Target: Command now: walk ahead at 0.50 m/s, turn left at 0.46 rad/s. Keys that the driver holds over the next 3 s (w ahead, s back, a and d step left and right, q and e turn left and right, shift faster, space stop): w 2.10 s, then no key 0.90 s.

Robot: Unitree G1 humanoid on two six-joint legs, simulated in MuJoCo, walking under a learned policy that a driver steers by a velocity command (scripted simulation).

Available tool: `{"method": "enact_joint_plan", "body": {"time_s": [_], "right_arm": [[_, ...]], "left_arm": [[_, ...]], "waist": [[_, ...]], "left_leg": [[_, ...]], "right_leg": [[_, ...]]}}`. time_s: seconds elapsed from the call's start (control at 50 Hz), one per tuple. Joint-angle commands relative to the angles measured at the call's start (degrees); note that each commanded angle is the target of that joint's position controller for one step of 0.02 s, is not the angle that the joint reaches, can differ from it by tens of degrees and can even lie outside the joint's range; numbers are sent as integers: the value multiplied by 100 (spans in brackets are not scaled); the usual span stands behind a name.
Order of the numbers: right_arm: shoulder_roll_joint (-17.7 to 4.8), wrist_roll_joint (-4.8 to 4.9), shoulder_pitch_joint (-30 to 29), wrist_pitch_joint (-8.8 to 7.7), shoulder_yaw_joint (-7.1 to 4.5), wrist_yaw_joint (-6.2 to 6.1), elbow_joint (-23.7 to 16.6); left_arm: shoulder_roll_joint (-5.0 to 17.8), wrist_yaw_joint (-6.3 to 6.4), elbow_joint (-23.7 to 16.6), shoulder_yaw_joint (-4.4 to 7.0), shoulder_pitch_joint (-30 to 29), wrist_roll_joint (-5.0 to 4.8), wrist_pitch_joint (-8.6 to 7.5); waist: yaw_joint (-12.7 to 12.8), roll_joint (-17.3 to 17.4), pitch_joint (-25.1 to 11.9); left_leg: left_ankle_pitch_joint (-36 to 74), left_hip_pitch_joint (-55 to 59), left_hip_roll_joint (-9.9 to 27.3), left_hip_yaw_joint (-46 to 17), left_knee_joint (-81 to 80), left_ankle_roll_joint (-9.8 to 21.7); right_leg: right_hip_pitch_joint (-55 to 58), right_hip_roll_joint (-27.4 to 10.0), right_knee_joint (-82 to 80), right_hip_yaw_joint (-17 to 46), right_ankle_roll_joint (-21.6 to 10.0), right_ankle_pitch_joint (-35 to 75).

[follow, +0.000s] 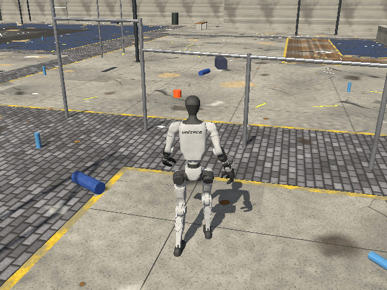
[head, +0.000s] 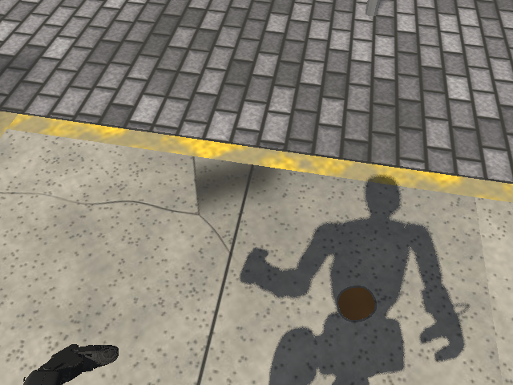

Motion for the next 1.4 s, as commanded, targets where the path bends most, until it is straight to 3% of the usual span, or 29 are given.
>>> {"method": "enact_joint_plan", "body": {"time_s": [0.02, 0.04, 0.06, 0.08, 0.12, 0.16, 0.3, 0.44, 0.48, 0.5, 0.52, 0.54, 0.56, 0.58, 0.62, 0.64, 0.72, 0.82, 0.94, 1.0, 1.02, 1.04, 1.06, 1.08, 1.1, 1.14, 1.16, 1.24, 1.4], "right_arm": [[-194, -107, -172, -74, 22, 1, -421], [97, 63, 649, -132, 114, -2, -520], [-441, 118, 648, -149, 42, -25, -366], [-740, 90, 19, -140, -37, -19, -403], [-655, -72, -673, -162, -31, -14, -574], [-466, -54, -636, -176, -11, 50, -585], [-62, -83, -1503, -239, 180, 138, -789], [-223, 7, -2303, -307, 138, 288, -1044], [-412, -32, -1770, -320, 34, 282, -906], [-647, -70, -1033, -305, -98, 239, -670], [-1031, -138, -3, -279, -221, 173, -489], [-1535, -167, 318, -236, -312, 174, -396], [-1011, -99, 392, -229, -181, 191, -377], [-819, -84, 22, -249, -92, 199, -390], [-564, -137, -588, -268, -6, 235, -418], [-461, -176, -754, -298, 27, 246, -422], [-590, -121, -769, -418, -31, 225, -222], [-778, -88, -415, -371, -72, 130, 61], [-927, -11, 121, -239, -114, 80, 481], [-1019, -6, 30, -143, -142, 39, 565], [-964, -15, -29, -108, -112, 26, 565], [-752, -91, -8, -103, -11, 3, 479], [-173, -127, 605, -211, 179, 45, 313], [-308, -81, 492, -335, 170, 68, 397], [-769, 74, 7, -406, 39, 112, 283], [-714, 17, -588, -415, 38, 90, 155], [-662, -43, -542, -356, 10, 71, 188], [-357, -97, -492, -174, 59, 36, 216], [-146, -55, -2037, -296, 172, 182, -159]], "left_arm": [[1158, 67, -94, 427, 1397, 130, -155], [1659, 37, 175, 563, 1988, 185, -80], [1175, -17, 185, 470, 2009, 3, -63], [818, -4, 131, 366, 1764, -26, -31], [599, 11, 116, 267, 1315, 60, 41], [472, 34, 167, 202, 1230, 93, 31], [906, 91, 470, 288, 1539, -59, 76], [1083, 101, 808, 301, 2048, -150, 251], [1173, 131, 825, 318, 1919, -165, 312], [1065, 143, 822, 274, 1938, -148, 322], [788, 158, 666, 147, 1864, -16, 298], [163, 139, 516, -53, 2433, 15, 183], [679, 108, 589, 62, 2189, -87, 87], [941, 75, 433, 146, 1735, -203, 34], [832, 91, 375, 146, 1333, -81, 42], [772, 87, 399, 159, 1417, -48, 95], [463, 110, 374, 99, 1293, -2, 280], [302, 35, 136, 17, 294, -2, 222], [413, -120, -195, 13, -529, -64, 142], [613, -145, -120, 98, -92, -47, 107], [800, -108, 93, 213, 598, -29, 107], [1131, -51, 329, 344, 1576, 8, 115], [1728, -12, 422, 490, 2200, 80, 164], [1327, -30, 479, 384, 2344, -29, 192], [1048, -20, 434, 280, 1963, -56, 194], [733, -20, 330, 186, 1254, 5, 199], [574, -32, 299, 135, 1054, 63, 169], [711, -15, 436, 189, 1037, 44, 58], [973, 123, 849, 249, 1790, -65, 165]], "waist": [[959, 387, -1189], [647, -1564, -1755], [792, -1215, -1442], [931, -650, -728], [788, -172, -92], [573, -399, -52], [767, -272, 81], [908, -332, 272], [496, -324, -9], [154, -198, -495], [-280, 293, -1306], [-11, 1849, -1936], [-197, 1439, -1900], [-126, 1156, -1087], [179, 625, -363], [374, 698, -284], [563, 614, -60], [253, 497, 211], [36, 526, 379], [361, 677, 83], [718, 617, -350], [1096, 385, -1119], [982, -923, -1980], [1108, -1232, -2282], [1085, -793, -1369], [786, -187, -366], [589, -273, -193], [359, -263, -38], [882, -99, 320]], "left_leg": [[1503, -1001, 775, -494, 1714, 352], [-686, -3006, -43, 260, 3571, -69], [-944, -3852, 277, 63, 4396, -145], [-423, -4071, 470, 69, 4620, -146], [240, -3861, 796, 351, 4208, -152], [516, -3397, 1022, 507, 3721, -148], [1855, -3112, 1123, 977, 1522, -304], [2015, -2596, 856, 1154, 300, -92], [1922, -1669, 657, 1340, -59, 113], [1972, -552, 579, 1402, -147, 274], [2117, 1080, 1489, 421, 55, 632], [1108, 2754, 2789, -2152, -472, 1507], [340, 2636, 2797, -2827, -929, 1519], [487, 1996, 2609, -2065, -1034, 1315], [1538, 675, 2148, -1008, -1308, 1155], [1922, 245, 2000, -714, -1472, 1112], [2550, -383, 1875, -46, -1935, 1218], [2514, -378, 1639, 609, -2068, 965], [2557, 496, 2007, 567, -1694, 823], [3864, 831, 2026, 619, -1018, 636], [4643, 697, 1769, 839, -199, 501], [4095, -90, 1480, 1082, 1146, 303], [1726, -2465, 588, 1394, 3424, -173], [-951, -3382, 320, 638, 4303, -199], [-706, -3929, 677, 516, 4675, -124], [225, -3741, 1170, 813, 4102, -95], [530, -3377, 1338, 771, 3796, -111], [1178, -3077, 1438, 849, 3166, -317], [2989, -3012, 1158, 1119, 685, -362]], "right_leg": [[2749, -1022, -101, 816, -640, -408], [4447, -2158, -681, 3499, -1634, -1730], [4413, -2295, -1043, 4293, -1689, -3108], [3814, -2050, -1105, 3473, -1454, -3058], [2693, -1593, -1226, 2249, -1296, -1756], [2205, -1303, -1441, 1637, -1251, -971], [1991, -1164, -1847, 523, -1319, 126], [2560, -1445, -1487, 368, -1079, 478], [2614, -1357, -821, 165, -913, 1626], [2378, -1088, 89, -91, -772, 2216], [1359, -803, 1704, -352, -541, 1156], [-847, 153, 3714, -511, -167, -2340], [-1547, -15, 4468, 173, -206, -3103], [-1893, -285, 4591, 129, -270, -2656], [-1553, -644, 4054, -35, -219, -1851], [-1205, -769, 3847, 12, -186, -1630], [-1025, -810, 3109, -68, 15, -1047], [-899, -643, 1310, -197, 32, 503], [-882, -436, 374, -231, -202, 324], [-84, -195, 114, -466, -449, -252], [911, -23, -18, -636, -602, -202], [2510, -502, 246, -171, -882, 70], [4802, -1955, 54, 2330, -1789, -680], [5080, -2245, -792, 3794, -2030, -1480], [4412, -2072, -936, 3090, -1736, -1909], [2817, -1623, -1251, 1866, -1462, -1313], [2277, -1426, -1437, 1499, -1379, -904], [1626, -1270, -1927, 775, -1524, -12], [2115, -1125, -1993, 33, -1265, 145]]}}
